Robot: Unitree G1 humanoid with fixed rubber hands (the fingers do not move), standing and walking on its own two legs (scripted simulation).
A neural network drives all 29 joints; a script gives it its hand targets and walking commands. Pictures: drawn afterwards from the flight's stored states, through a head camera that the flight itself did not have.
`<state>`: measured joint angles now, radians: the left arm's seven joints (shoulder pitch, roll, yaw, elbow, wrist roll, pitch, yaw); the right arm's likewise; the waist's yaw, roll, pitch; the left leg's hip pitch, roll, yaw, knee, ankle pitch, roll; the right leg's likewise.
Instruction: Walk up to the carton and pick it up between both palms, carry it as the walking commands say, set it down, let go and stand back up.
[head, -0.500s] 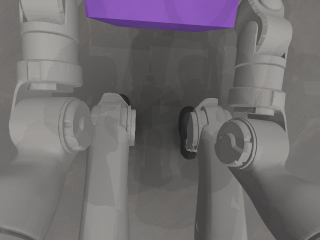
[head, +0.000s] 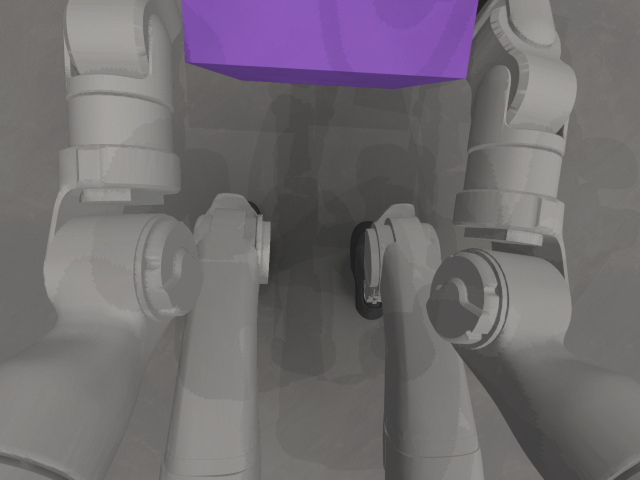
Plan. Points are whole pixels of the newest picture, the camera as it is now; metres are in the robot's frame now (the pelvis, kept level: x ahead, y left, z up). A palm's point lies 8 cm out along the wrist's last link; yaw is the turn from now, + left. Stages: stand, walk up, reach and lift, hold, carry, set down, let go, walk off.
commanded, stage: reach and lift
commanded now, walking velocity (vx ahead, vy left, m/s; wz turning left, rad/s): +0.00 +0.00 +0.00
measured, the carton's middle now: out of the picture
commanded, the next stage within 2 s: none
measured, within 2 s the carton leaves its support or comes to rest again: neither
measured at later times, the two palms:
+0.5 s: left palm out of the picture +0.54 +0.16 -0.02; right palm out of the picture +0.52 -0.13 -0.01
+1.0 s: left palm out of the picture +0.50 +0.17 +0.10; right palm out of the picture +0.50 -0.12 +0.11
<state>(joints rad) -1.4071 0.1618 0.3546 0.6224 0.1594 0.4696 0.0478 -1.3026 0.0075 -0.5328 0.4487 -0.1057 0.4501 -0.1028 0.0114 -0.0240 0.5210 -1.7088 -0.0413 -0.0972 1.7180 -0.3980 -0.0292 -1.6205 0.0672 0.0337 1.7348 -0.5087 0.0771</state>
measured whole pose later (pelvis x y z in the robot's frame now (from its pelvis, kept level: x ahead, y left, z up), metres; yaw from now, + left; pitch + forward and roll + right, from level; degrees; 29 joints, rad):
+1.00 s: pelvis +0.06 +0.00 +0.12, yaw +1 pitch +28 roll -3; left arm -0.90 -0.02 0.43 0.74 0.30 0.45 0.02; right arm -0.82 0.14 -0.55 0.60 -0.25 0.44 -0.04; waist -0.02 -0.01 -0.13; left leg -1.40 -0.04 -0.09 1.28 -0.37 -0.02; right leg -1.32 0.04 0.05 1.29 -0.46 0.06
